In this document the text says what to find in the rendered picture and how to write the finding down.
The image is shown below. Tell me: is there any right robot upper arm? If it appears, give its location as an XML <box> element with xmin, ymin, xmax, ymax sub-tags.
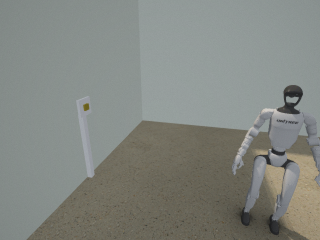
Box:
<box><xmin>249</xmin><ymin>108</ymin><xmax>274</xmax><ymax>137</ymax></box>

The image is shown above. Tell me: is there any robot left foot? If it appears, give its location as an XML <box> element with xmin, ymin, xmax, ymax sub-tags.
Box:
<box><xmin>269</xmin><ymin>214</ymin><xmax>279</xmax><ymax>235</ymax></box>

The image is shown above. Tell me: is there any robot left forearm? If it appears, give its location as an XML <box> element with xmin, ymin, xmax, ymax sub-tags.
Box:
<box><xmin>310</xmin><ymin>137</ymin><xmax>320</xmax><ymax>172</ymax></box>

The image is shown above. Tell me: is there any left robot shin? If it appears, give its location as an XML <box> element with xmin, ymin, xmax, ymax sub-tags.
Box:
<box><xmin>272</xmin><ymin>201</ymin><xmax>289</xmax><ymax>221</ymax></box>

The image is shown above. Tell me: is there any robot right hand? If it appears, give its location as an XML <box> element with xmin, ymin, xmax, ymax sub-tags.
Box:
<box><xmin>231</xmin><ymin>154</ymin><xmax>244</xmax><ymax>176</ymax></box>

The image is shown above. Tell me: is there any button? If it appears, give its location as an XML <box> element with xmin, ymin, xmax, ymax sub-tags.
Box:
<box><xmin>83</xmin><ymin>103</ymin><xmax>90</xmax><ymax>111</ymax></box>

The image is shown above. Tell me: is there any panel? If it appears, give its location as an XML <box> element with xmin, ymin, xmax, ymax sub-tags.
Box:
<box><xmin>76</xmin><ymin>96</ymin><xmax>95</xmax><ymax>178</ymax></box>

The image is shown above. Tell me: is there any robot right forearm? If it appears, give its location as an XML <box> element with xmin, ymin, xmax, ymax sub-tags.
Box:
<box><xmin>237</xmin><ymin>127</ymin><xmax>254</xmax><ymax>157</ymax></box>

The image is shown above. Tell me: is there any left robot upper arm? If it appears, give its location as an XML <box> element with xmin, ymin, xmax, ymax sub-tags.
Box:
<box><xmin>302</xmin><ymin>112</ymin><xmax>319</xmax><ymax>146</ymax></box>

